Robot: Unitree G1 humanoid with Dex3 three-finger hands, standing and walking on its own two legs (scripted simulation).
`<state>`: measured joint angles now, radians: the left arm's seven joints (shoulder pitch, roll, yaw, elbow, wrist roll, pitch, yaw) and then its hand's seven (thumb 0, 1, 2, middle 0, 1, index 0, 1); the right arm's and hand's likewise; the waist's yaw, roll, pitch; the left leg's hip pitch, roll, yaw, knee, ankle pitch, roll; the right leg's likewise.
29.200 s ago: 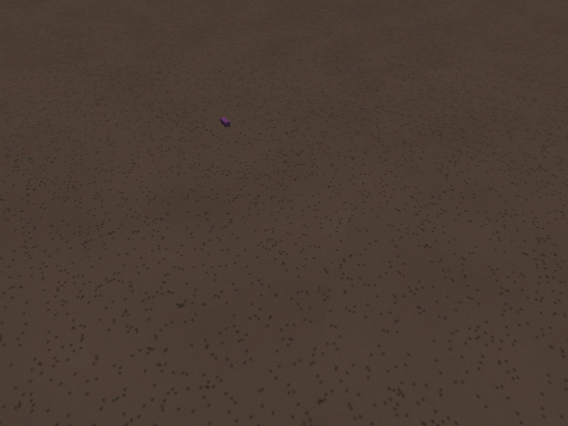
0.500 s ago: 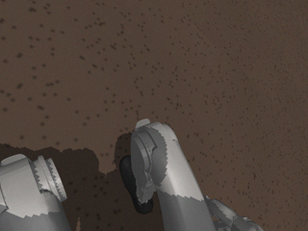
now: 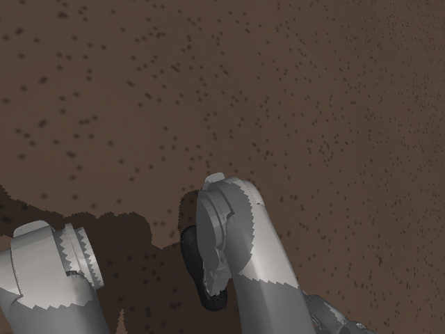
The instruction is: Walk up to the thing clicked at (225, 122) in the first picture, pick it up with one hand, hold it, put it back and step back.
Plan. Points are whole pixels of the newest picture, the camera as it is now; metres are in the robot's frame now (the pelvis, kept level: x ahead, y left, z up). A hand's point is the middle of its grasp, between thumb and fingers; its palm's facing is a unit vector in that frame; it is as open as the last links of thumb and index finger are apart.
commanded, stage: settle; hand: left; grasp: from above
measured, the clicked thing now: out of the picture +0.43 +0.36 -0.28
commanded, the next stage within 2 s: lift in 0.58 s
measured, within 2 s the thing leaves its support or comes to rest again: neither
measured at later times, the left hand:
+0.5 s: hand out of the picture +0.41 +0.36 -0.15, palm faces -0.43 -0.14 -0.89, open 6.3 cm
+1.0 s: hand out of the picture +0.39 +0.36 -0.08, palm faces -0.42 -0.15 -0.90, open 6.3 cm
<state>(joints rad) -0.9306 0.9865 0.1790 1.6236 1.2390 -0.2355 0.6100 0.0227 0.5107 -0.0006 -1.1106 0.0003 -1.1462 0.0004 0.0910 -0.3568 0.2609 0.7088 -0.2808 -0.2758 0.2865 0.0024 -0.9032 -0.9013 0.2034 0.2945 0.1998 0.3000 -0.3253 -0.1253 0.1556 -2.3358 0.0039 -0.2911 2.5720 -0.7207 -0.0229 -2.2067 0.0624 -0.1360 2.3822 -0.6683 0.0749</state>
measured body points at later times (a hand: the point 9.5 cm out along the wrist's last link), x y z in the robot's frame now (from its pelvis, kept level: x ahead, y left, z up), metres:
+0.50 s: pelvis +0.00 -0.01 +0.02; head +0.22 +0.10 +0.40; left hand +0.42 +0.36 -0.09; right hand +0.11 -0.27 -0.07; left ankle +0.06 +0.13 -0.27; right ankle +0.12 -0.13 -0.27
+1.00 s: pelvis +0.00 -0.01 +0.06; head +0.20 +0.08 +0.45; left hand +0.41 +0.36 -0.03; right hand +0.09 -0.27 -0.05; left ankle +0.06 +0.13 -0.27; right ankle +0.12 -0.13 -0.27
